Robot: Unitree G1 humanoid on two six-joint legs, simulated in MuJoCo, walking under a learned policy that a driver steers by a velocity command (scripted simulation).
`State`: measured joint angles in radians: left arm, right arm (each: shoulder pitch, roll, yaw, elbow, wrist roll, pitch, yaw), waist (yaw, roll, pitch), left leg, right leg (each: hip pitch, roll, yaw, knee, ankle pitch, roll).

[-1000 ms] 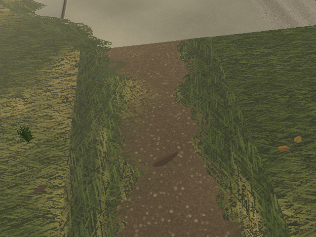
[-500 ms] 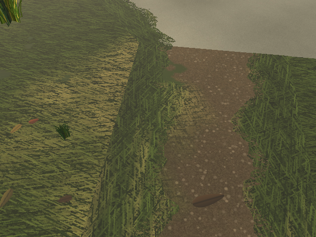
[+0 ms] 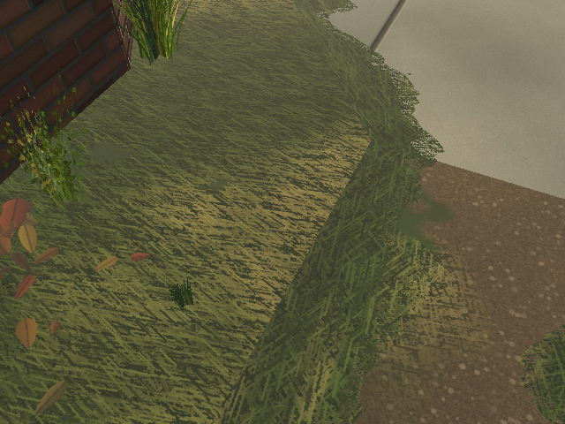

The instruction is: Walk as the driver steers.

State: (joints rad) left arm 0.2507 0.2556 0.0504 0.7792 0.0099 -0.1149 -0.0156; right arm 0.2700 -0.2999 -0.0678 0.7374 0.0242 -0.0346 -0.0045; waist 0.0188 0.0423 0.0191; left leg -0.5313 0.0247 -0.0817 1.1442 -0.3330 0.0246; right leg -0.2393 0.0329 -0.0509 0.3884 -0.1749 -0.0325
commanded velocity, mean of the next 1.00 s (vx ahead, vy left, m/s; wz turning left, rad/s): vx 0.50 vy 0.00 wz -0.22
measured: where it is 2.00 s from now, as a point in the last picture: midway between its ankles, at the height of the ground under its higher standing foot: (373, 242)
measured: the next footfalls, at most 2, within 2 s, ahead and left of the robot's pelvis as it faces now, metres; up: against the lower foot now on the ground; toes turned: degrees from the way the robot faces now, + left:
left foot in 0.32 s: +0.32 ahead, +0.16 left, +0.00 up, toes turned +4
right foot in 0.86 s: +0.60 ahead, -0.10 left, +0.00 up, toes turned -16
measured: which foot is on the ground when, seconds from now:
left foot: up 0.00-0.30, down 0.32-0.86, up 0.88-1.00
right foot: down 0.00-0.32, up 0.34-0.84, down 0.86-1.00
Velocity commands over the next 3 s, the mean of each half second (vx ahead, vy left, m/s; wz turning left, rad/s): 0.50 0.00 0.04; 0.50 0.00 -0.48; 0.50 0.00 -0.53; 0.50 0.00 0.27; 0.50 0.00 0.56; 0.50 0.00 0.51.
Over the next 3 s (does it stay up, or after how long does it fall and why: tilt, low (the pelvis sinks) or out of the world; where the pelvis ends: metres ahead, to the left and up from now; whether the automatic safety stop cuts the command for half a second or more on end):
stays up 1.54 -0.29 0.00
